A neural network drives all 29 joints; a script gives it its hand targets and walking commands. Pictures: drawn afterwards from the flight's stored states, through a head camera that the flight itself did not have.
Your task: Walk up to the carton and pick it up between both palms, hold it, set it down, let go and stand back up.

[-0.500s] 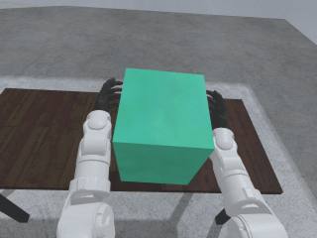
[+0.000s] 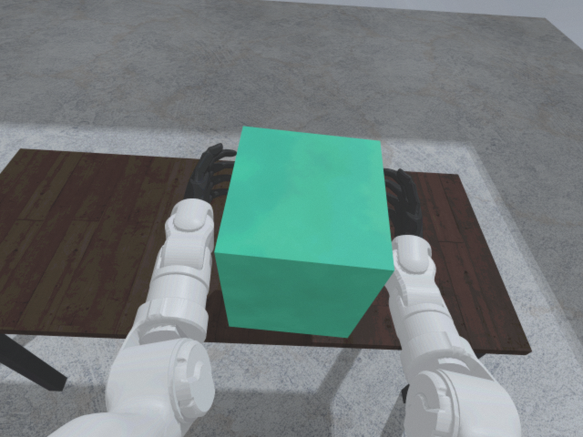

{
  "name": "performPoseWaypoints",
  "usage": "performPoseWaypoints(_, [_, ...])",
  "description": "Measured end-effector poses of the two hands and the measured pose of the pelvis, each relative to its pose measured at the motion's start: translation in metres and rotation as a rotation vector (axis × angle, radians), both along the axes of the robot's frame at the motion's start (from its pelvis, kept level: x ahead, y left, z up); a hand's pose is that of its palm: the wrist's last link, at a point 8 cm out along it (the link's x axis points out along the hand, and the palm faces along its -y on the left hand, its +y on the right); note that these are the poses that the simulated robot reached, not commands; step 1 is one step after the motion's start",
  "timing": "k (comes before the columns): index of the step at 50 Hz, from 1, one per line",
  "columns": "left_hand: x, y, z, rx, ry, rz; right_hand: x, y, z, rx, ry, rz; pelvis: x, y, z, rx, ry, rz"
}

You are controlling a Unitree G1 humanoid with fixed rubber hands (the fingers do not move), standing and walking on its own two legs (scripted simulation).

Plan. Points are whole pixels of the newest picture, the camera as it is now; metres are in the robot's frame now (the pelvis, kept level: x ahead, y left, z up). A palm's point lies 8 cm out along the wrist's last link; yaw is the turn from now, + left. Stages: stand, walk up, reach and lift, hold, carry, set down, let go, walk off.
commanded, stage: set down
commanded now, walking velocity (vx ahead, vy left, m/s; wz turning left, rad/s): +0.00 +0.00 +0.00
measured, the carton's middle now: (299, 240) +0.38 +0.02 +0.02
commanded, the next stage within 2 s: none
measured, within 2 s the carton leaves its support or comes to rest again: rests again in 1.44 s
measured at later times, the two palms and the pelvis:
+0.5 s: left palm (204, 205) +0.41 +0.17 +0.06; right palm (395, 234) +0.38 -0.13 +0.05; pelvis +0.01 +0.00 +0.00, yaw +0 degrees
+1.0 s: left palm (206, 209) +0.43 +0.17 +0.03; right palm (387, 239) +0.39 -0.12 +0.03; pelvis +0.01 +0.01 +0.00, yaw +0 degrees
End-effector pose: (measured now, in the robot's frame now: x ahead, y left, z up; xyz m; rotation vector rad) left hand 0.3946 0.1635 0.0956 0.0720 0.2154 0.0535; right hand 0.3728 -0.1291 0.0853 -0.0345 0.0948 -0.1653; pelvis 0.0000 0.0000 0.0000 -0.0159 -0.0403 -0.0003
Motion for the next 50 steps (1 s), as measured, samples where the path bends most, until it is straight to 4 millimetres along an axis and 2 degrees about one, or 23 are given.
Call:
performPoseWaypoints(25, [0.019, 0.003, -0.039, -0.004, 0.049, -0.027, 0.012, 0.003, -0.033, -0.003, 0.050, -0.022, 0.008, 0.003, -0.001, -0.004, 0.113, -0.005])
performPoseWaypoints(50, [0.037, 0.006, -0.067, -0.004, 0.097, -0.056, 0.021, 0.007, -0.058, 0.000, 0.100, -0.053, 0.009, 0.006, -0.004, -0.011, 0.236, 0.000])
